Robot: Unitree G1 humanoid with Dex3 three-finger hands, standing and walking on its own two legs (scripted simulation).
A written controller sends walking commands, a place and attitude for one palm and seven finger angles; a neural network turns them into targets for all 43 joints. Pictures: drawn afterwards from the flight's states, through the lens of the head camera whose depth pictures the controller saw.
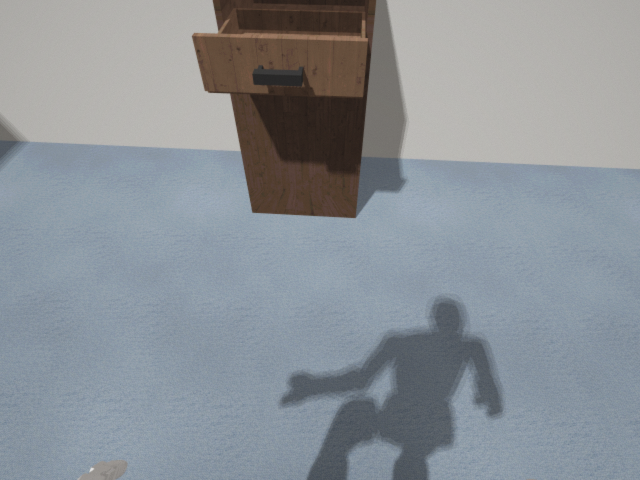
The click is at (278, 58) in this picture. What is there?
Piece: drawer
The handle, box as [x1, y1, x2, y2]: [252, 65, 302, 85]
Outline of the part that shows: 252,73 254,84 301,85 302,82 302,67 299,67 297,70 263,69 262,65 259,65 258,68 254,69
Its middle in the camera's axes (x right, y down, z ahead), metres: -0.10 -0.41 +0.95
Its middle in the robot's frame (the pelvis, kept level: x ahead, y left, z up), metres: +0.99 +0.16 +0.04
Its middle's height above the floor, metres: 0.81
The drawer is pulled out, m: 0.28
